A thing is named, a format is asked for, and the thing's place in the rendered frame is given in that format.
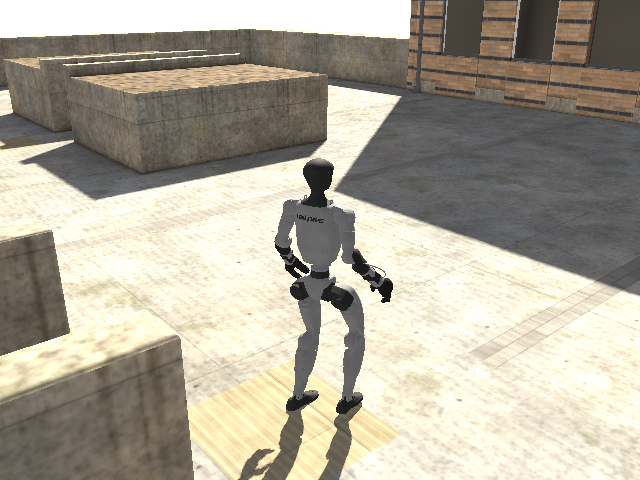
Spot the right robot thigh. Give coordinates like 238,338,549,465
328,284,365,351

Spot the robot right upper arm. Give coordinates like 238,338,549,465
333,205,358,264

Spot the right robot hand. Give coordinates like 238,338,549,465
370,278,393,303

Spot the humanoid robot torso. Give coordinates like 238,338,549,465
295,195,342,302

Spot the robot left upper arm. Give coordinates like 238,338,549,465
275,198,301,248

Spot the right robot forearm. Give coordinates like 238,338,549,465
352,250,384,288

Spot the left robot hand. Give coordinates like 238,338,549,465
285,256,310,279

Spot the left robot forearm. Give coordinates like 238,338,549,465
274,235,295,265

